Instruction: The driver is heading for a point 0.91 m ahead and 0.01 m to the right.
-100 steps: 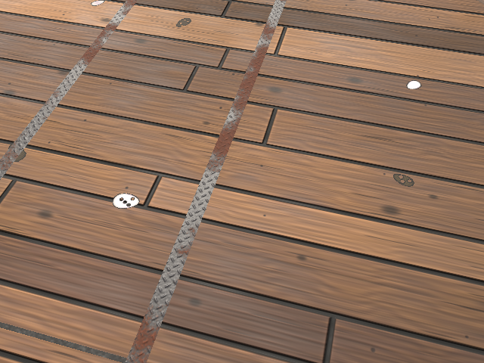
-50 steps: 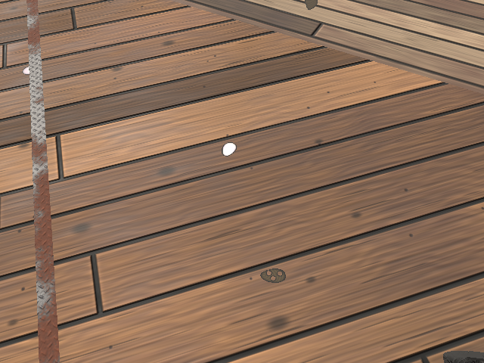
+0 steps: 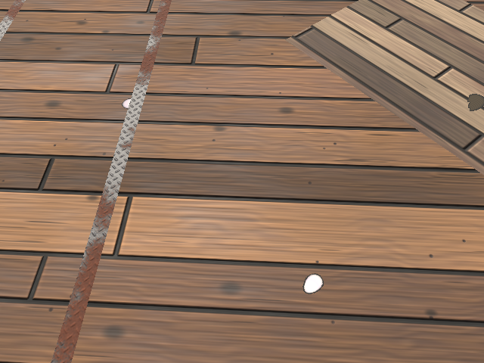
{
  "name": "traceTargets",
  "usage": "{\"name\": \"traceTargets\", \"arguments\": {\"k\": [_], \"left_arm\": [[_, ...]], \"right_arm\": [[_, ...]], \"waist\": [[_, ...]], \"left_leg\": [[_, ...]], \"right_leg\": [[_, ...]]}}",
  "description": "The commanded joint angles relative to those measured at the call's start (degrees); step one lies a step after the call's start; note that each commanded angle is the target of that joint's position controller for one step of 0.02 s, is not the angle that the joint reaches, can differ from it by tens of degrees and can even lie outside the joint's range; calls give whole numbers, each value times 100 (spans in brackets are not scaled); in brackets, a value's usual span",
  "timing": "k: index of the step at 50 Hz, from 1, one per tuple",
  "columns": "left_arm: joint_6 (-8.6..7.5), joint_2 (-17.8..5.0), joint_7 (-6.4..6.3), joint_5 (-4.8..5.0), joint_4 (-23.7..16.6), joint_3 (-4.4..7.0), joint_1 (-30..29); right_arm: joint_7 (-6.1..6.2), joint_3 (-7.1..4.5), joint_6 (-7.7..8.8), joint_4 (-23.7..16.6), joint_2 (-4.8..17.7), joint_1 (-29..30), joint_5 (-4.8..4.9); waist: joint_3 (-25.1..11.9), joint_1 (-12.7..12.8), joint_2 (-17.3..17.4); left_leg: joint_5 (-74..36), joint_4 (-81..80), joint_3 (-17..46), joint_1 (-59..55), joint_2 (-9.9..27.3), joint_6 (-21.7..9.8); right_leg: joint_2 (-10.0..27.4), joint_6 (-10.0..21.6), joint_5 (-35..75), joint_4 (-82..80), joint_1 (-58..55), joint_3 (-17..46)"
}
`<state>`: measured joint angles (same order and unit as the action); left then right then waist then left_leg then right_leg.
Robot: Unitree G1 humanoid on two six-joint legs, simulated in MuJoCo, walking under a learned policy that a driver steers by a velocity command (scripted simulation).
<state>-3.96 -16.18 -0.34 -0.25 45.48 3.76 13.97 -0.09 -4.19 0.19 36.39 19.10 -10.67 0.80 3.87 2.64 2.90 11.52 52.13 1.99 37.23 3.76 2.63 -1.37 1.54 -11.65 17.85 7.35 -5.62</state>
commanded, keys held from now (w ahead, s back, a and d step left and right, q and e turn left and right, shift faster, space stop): q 0.32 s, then no key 0.06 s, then e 0.62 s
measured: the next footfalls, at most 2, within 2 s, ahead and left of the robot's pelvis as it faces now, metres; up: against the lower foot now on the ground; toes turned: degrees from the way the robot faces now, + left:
left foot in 0.18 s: +0.21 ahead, +0.13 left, +0.00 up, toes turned +7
right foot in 0.56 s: +0.23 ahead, -0.11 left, +0.00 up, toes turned +14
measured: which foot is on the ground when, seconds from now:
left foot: up 0.00-0.16, down 0.18-1.00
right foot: down 0.00-0.16, up 0.18-0.54, down 0.56-0.84, up 0.86-1.00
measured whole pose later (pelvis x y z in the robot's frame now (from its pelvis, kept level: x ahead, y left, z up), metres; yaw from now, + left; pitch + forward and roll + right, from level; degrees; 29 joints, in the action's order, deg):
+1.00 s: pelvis +0.16 +0.00 -0.01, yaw +0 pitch +1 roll +1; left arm 3.2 -18.8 -0.3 1.2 38.5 4.7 9.3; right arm 2.4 -4.6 -0.3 38.7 15.9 -11.0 -0.7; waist 3.0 -0.7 -0.9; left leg 13.6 29.0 -6.5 16.1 2.7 0.4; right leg 0.8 -2.9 -27.9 58.0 27.5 1.0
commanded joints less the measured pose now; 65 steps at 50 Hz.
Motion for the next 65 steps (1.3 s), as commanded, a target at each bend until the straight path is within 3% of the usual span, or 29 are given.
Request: {"name": "traceTargets", "arguments": {"k": [1,6,8,9,10,11,12,13,14,16,21,27,28,29,30,33,40,42,44,45,47,51,55,56,57,58,59,62,65], "left_arm": [[-16,-938,-79,55,-392,201,-584],[99,-1223,-86,251,-255,292,-495],[134,-1072,-92,265,-245,254,-415],[115,-874,-62,33,-329,161,-102],[95,-473,1,-188,-520,-20,303],[126,-960,60,-63,-378,77,16],[175,-1040,67,87,-478,97,-265],[223,-935,10,52,-437,85,-335],[279,-944,-56,0,-449,97,-426],[359,-862,-75,-7,-416,85,-302],[430,-595,-98,15,-292,-25,-177],[388,-407,42,-71,-318,-98,-271],[373,-717,30,-142,-461,-64,-409],[373,-1160,-8,-109,-599,8,-640],[375,-1071,7,-99,-525,19,-784],[321,-981,14,-9,-558,21,-659],[473,-957,-121,108,-852,140,-426],[509,-811,-117,132,-995,130,-466],[534,-671,-76,120,-1081,129,-354],[550,-861,-44,98,-1117,214,-455],[641,-753,-11,164,-1067,241,-351],[698,-460,116,164,-1217,118,-543],[735,-662,179,137,-1141,267,9],[726,-972,112,103,-1144,371,153],[685,-1787,-2,58,-1362,523,219],[534,-1694,78,-194,-1464,464,297],[415,-1546,108,-215,-1431,405,116],[406,-1097,-26,84,-1448,260,-550],[442,-992,-122,47,-1450,214,-467]], "right_arm": [[-130,16,47,-390,71,-77,-13],[-286,-142,-6,-678,396,169,-40],[-214,-328,-6,-503,713,-618,-66],[-73,-474,-28,-546,1270,-1024,-71],[-31,-455,-2,-752,1674,-762,-211],[-68,-342,10,-832,1120,-744,-151],[-81,-271,36,-838,943,-403,-106],[-66,-247,21,-789,802,-203,-11],[-31,-223,-27,-813,750,5,20],[13,-234,-80,-872,816,262,-117],[121,-178,-94,-734,657,321,-147],[-18,117,-19,-228,75,127,-267],[-6,117,13,-160,103,-55,-311],[14,67,35,-130,228,-414,-351],[73,63,37,-162,156,-197,-317],[209,-34,-54,-213,276,320,-224],[159,-167,12,-186,154,86,-165],[158,-249,1,-147,328,-130,-174],[201,-294,9,-146,544,-207,-210],[241,-253,49,-201,477,-260,-229],[285,-235,83,-259,483,185,-159],[271,-321,-34,-186,705,389,-120],[207,-315,-85,-18,641,213,86],[167,-258,-81,112,394,-108,20],[135,-116,-91,-162,40,-73,-330],[197,-182,-54,-336,314,653,-236],[239,-228,-71,-315,453,777,-86],[352,-286,-107,-67,490,487,-173],[290,-237,-69,18,313,387,-106]], "waist": [[-563,-176,-776],[-619,-234,-779],[-1016,-632,-454],[-1456,-721,561],[-2149,-273,1568],[-2623,-679,621],[-1983,-566,378],[-1528,-428,-39],[-1229,-328,-48],[-1086,-114,224],[-1369,-207,426],[-816,-203,378],[-611,-345,12],[-470,-727,-805],[-402,-702,-1430],[-216,-416,-1366],[-624,-274,-764],[-691,-314,-46],[-838,-309,1083],[-855,-419,895],[-701,-187,251],[-771,-319,601],[-1015,-115,437],[-868,-157,-364],[-760,-334,-2320],[-1165,209,-1736],[-939,91,-1199],[-759,-301,-899],[-993,-325,-920]], "left_leg": [[-964,-880,-139,-747,13,-73],[-394,-1766,-335,-1142,-208,-471],[-1063,-2554,-497,-2415,-588,-802],[-3583,-2592,864,-3784,396,-1280],[-4659,-2614,3389,-5031,1908,-2672],[-3757,-2830,3199,-4833,1709,-2616],[-3226,-2895,2554,-4273,1448,-2308],[-2518,-3003,2157,-3711,1103,-1952],[-2049,-3131,1977,-3159,912,-1770],[-1930,-3313,1747,-2327,613,-1698],[-1315,-3270,1434,-2037,545,-1623],[1100,-3130,1132,-1445,243,-985],[1309,-2768,951,-1417,-15,-668],[1332,-2313,480,-1503,-485,-391],[685,-2213,102,-2197,-564,-211],[235,-2031,29,-2479,-528,-265],[1,-2183,-25,-2629,-313,-439],[-137,-2656,445,-2979,242,-748],[-1190,-3291,1772,-3280,1708,-1651],[-1889,-3373,2023,-3249,2141,-2022],[-1870,-3313,1219,-3030,1794,-1740],[-2066,-3153,-91,-2713,1192,-1358],[-1301,-2300,-517,-2567,1188,-921],[-287,-1394,-955,-1826,840,-458],[2705,561,-1193,28,7,202],[2964,1545,-48,272,-327,202],[2506,1823,162,353,-242,108],[1253,1546,265,151,-155,120],[813,1279,253,-121,-338,208]], "right_leg": [[1389,861,3467,-344,4,217],[1614,637,3583,537,-500,93],[1218,303,3569,2035,-205,-222],[774,-121,1517,3654,1002,-378],[-257,-480,-2933,5467,2837,128],[5,-443,-2674,5878,2847,1131],[164,-385,-2236,5787,3042,1097],[337,-394,-1890,5360,3056,1061],[412,-428,-1611,4918,2907,1056],[252,-512,-1269,4418,2268,918],[311,-641,-748,3266,1537,834],[307,-280,222,1077,197,631],[730,-82,772,801,297,1209],[1216,283,1063,612,657,1815],[1293,549,-122,177,1508,2176],[1027,358,-442,110,1691,2258],[678,394,399,918,1481,2360],[284,104,75,1646,1957,1848],[-55,-256,-1630,3339,2530,941],[150,-373,-2403,4538,2798,962],[446,-451,-2071,4821,2808,1066],[427,-471,-1365,3264,1764,436],[19,-95,-42,1231,510,38],[265,168,1020,656,-120,716],[1964,1062,3346,501,-837,3211],[2395,1929,3124,257,-327,3798],[2110,1775,2546,182,-173,3313],[1435,1127,2025,264,134,2569],[1240,1116,2151,287,15,2443]]}}
Velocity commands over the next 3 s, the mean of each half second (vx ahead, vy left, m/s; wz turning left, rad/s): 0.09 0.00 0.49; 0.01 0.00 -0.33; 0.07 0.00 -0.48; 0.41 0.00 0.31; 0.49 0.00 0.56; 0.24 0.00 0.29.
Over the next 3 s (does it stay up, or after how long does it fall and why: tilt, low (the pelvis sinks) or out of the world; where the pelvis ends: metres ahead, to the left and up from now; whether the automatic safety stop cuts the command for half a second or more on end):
stays up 0.84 0.05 -0.01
